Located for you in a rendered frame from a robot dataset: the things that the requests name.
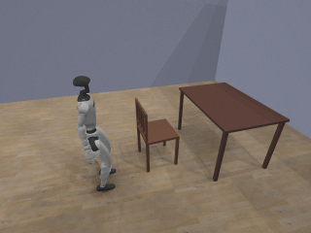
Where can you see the right robot forearm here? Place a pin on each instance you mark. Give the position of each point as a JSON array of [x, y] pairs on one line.
[[83, 136]]

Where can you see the robot torso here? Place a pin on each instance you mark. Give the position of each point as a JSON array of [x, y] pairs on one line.
[[91, 130]]

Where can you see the table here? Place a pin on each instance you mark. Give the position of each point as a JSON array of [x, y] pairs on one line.
[[232, 111]]

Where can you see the left robot foot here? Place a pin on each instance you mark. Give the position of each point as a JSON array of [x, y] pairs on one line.
[[111, 172]]

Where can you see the robot right upper arm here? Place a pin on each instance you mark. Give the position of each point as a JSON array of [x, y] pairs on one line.
[[83, 111]]

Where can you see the robot right hand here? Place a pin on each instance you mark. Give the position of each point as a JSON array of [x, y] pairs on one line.
[[89, 155]]

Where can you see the chair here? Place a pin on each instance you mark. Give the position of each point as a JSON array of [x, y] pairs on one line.
[[154, 132]]

